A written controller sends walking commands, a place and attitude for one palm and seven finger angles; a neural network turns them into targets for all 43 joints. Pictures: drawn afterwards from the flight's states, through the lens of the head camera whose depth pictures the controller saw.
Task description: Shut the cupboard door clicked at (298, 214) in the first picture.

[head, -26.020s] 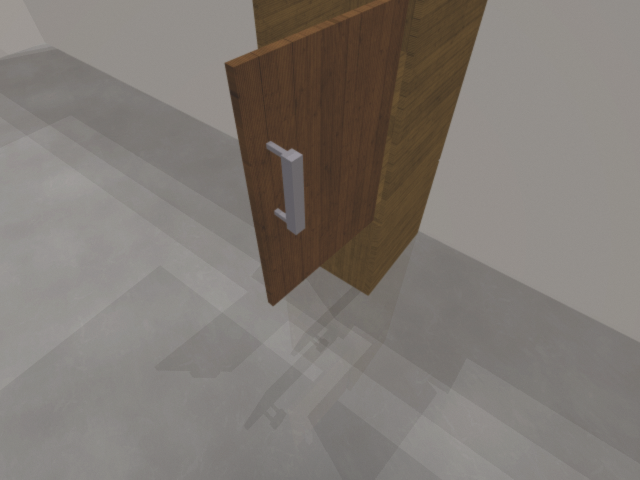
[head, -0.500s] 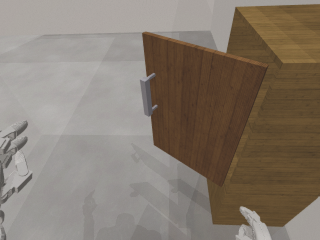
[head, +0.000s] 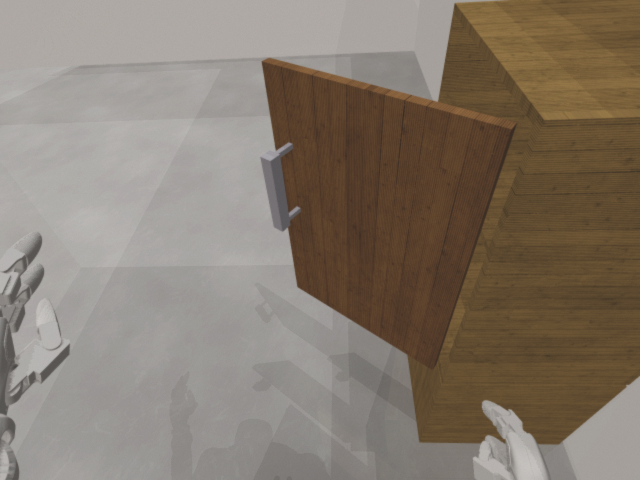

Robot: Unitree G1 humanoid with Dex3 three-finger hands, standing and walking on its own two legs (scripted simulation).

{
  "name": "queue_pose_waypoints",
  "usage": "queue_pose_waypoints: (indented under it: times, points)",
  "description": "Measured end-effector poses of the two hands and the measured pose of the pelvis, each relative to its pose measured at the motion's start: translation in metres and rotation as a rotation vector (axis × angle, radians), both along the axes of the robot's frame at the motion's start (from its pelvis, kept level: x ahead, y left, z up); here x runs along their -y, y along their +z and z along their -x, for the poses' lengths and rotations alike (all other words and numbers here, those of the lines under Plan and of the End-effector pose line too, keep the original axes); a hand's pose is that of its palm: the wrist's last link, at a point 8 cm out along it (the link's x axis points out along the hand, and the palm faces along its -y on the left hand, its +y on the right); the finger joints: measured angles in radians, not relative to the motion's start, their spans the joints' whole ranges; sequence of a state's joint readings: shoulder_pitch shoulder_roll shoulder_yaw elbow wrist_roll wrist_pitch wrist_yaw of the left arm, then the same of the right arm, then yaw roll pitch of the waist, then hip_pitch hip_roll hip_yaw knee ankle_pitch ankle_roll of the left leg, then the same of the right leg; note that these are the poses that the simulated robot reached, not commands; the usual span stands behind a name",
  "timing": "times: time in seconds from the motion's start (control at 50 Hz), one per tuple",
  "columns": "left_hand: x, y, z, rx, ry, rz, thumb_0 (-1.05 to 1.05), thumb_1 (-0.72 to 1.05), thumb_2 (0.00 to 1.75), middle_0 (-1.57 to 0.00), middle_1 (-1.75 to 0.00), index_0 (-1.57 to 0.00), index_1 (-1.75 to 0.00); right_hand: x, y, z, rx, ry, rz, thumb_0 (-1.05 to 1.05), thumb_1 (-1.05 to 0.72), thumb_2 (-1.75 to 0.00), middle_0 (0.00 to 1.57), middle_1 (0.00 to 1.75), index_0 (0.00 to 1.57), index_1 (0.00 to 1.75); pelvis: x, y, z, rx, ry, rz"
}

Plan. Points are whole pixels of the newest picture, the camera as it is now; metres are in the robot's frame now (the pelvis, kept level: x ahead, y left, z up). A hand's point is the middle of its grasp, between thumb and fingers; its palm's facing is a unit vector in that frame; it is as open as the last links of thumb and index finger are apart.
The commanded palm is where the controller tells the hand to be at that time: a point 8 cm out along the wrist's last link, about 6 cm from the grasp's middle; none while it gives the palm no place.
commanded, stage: step back with the hand held close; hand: left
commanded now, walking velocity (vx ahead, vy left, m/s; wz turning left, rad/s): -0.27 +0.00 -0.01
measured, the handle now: (284, 187) +0.61 +0.14 +0.02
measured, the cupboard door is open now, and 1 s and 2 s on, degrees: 54 54 54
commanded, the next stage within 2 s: stop stepping back and stand still in 1.06 s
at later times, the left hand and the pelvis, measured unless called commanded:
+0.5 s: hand out of the picture +0.14 +0.32 +0.15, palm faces +0.38 -0.78 -0.49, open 7.4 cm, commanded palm +0.08 +0.34 +0.17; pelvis -0.07 +0.05 -0.01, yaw -1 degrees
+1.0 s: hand out of the picture +0.02 +0.33 +0.16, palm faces +0.50 -0.77 -0.41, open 7.4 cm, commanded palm -0.06 +0.36 +0.17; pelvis -0.18 +0.05 -0.02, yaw +5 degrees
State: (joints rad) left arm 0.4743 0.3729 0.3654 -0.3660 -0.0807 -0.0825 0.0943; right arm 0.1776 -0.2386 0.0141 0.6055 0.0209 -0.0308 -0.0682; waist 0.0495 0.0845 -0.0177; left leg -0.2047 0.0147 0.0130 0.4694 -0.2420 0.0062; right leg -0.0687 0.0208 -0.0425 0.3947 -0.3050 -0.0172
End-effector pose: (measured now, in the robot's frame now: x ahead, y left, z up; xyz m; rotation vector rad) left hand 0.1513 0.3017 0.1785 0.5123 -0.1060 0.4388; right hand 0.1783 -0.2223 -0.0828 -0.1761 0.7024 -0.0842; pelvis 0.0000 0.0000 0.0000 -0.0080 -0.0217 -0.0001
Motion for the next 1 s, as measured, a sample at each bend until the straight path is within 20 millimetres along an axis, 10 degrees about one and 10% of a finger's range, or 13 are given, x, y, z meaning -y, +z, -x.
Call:
queue_pose_waypoints:
  times: [0.34, 0.78, 1.0]
  points:
    - [-0.03, 0.006, 0.011, 0.009, -0.119, -0.098, 0.01, 0.89, 0.9, -0.22, -0.3, -0.21, -0.3, -0.011, 0.009, 0.039, -0.054, -0.111, 0.075, 0.01, -0.91, -0.89, 0.2, 0.3, 0.2, 0.3, -0.035, -0.006, 0.031, -0.044, -0.029, 0.009]
    - [-0.046, 0.004, 0.15, 0.171, -0.011, -0.123, 0.01, 0.89, 0.9, -0.21, -0.3, -0.21, -0.3, -0.036, -0.007, 0.136, -0.057, 0.037, 0.101, 0.01, -0.91, -0.89, 0.2, 0.3, 0.2, 0.3, -0.036, -0.019, 0.127, -0.01, 0.058, 0.037]
    - [-0.059, -0.001, 0.172, 0.24, -0.051, -0.088, 0.01, 0.89, 0.9, -0.21, -0.3, -0.21, -0.3, -0.039, 0.004, 0.182, -0.004, -0.007, 0.135, 0.01, -0.91, -0.89, 0.2, 0.3, 0.2, 0.3, -0.046, -0.02, 0.178, 0.005, 0.082, 0.082]
